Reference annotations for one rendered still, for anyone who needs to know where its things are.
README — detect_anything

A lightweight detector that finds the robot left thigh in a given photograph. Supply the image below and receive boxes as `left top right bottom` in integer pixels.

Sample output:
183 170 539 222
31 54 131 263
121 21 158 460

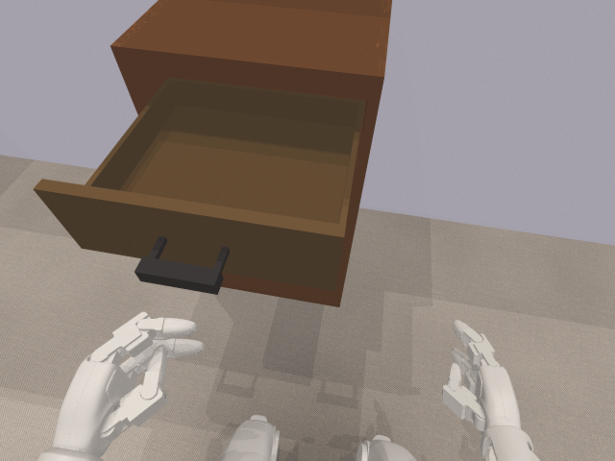
217 420 280 461

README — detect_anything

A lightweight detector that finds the right robot hand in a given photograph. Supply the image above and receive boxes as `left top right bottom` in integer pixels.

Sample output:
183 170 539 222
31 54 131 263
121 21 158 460
442 320 521 435

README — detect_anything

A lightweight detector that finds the cabinet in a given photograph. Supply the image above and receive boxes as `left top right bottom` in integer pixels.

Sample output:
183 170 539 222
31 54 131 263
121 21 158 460
111 0 392 307

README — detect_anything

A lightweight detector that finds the handle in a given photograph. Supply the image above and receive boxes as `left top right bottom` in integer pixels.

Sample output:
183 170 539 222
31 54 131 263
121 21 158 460
135 236 230 295

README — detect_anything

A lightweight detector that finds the left robot hand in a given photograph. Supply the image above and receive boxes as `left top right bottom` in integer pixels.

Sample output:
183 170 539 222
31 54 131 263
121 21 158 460
53 312 205 458

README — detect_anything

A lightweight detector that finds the drawer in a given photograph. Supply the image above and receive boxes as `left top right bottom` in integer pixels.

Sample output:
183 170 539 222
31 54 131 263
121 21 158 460
34 77 364 291

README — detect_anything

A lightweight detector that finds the robot right forearm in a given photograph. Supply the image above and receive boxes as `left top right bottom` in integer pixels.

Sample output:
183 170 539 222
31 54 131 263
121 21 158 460
480 425 540 461

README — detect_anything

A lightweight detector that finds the robot thigh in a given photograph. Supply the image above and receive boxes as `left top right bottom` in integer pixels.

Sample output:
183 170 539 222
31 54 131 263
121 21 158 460
357 440 417 461
217 420 280 461

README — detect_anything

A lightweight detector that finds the robot right thigh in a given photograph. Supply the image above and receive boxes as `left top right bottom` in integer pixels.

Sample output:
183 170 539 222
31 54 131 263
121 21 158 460
357 440 417 461

